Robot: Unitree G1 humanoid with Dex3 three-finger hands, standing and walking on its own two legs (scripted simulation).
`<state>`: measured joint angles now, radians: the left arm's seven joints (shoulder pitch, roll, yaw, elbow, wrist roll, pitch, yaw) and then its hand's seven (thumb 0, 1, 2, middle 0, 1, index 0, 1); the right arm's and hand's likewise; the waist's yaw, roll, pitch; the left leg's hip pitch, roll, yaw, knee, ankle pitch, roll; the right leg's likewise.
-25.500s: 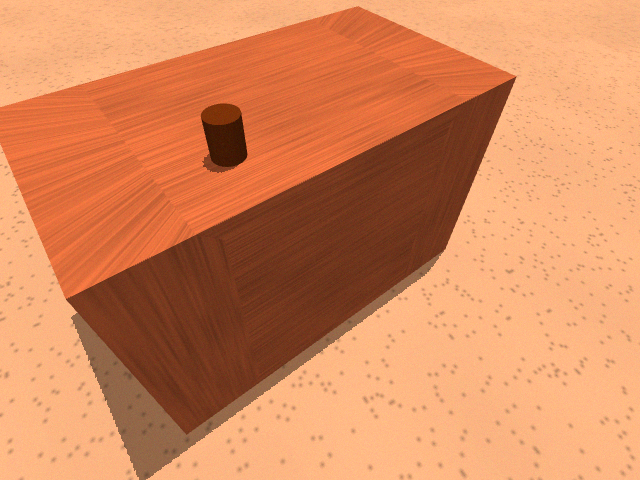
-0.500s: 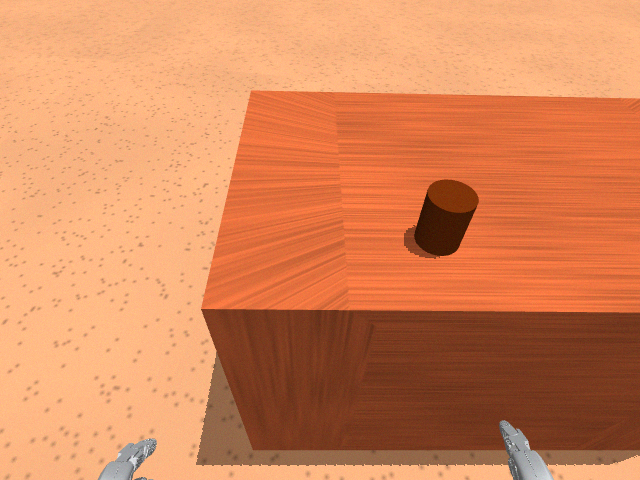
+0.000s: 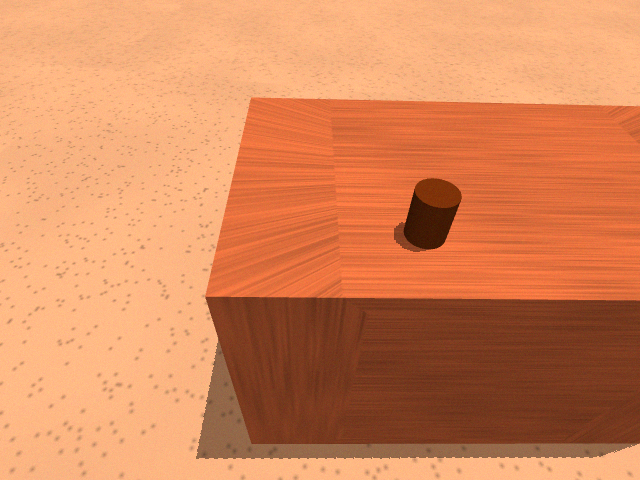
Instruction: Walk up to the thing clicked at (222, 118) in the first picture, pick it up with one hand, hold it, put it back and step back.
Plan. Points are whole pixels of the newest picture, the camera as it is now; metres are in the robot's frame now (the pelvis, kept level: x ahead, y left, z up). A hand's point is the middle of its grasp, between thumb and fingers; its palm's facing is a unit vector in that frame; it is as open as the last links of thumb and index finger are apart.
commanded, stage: home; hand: right
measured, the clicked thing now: (430, 214) +0.53 -0.19 +0.02
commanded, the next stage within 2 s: stand in 1.16 s
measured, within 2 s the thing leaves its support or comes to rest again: neither
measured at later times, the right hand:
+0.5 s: hand out of the picture +0.08 -0.25 -0.15, palm faces -0.03 +0.93 -0.36, open 17.5 cm
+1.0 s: hand out of the picture +0.10 -0.24 -0.15, palm faces -0.02 +0.93 -0.36, open 17.4 cm
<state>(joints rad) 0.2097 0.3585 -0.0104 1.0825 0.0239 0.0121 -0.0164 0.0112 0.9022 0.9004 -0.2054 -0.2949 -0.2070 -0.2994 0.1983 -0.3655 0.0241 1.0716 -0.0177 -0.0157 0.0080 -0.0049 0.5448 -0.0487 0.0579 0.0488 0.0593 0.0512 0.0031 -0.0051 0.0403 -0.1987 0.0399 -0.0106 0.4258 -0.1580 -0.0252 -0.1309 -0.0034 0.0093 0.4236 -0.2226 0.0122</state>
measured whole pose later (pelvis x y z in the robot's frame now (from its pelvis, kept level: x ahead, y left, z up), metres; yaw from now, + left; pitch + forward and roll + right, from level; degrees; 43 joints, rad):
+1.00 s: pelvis +0.03 +0.02 +0.01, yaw -1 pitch -2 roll +0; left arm 0.13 0.35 0.00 1.14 0.02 0.01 0.00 0.01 0.90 0.90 -0.21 -0.30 -0.21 -0.30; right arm 0.11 -0.36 0.01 1.13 -0.01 -0.02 0.00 0.00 0.52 -0.06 0.06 0.05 0.06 0.05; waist 0.00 -0.01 0.06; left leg -0.14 0.01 0.01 0.34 -0.16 -0.01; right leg -0.08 -0.03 0.03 0.33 -0.21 0.04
